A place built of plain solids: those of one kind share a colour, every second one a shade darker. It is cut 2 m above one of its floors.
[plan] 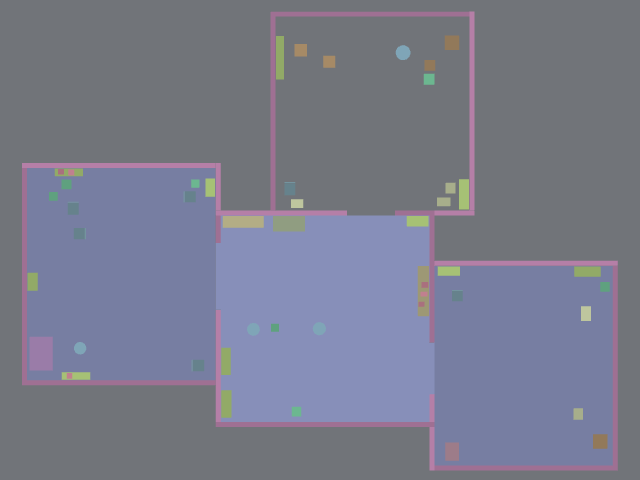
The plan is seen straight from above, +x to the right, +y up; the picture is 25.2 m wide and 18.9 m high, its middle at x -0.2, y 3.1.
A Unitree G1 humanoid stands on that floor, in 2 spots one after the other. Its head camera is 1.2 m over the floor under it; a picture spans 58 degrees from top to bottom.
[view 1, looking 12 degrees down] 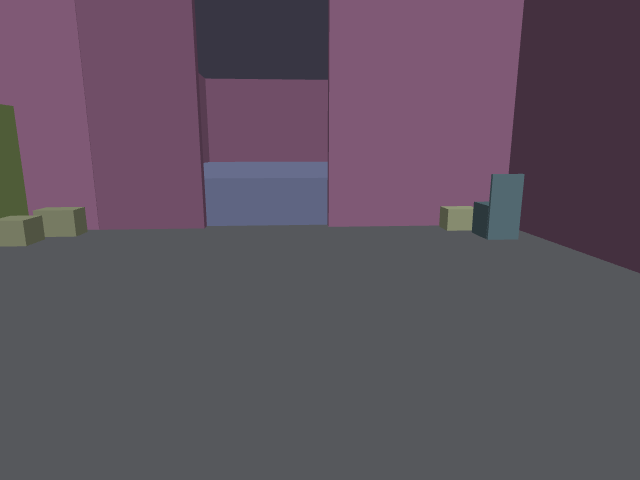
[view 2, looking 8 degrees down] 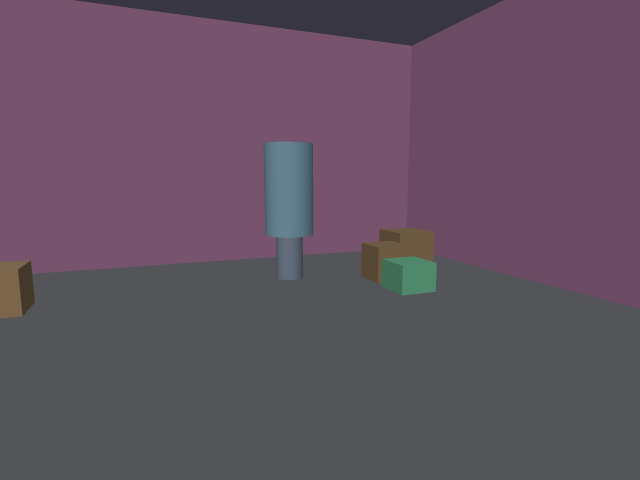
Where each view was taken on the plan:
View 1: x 1.45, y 10.87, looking -94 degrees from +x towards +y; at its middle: ground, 5.77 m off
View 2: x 1.45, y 5.47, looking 68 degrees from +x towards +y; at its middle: wall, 6.99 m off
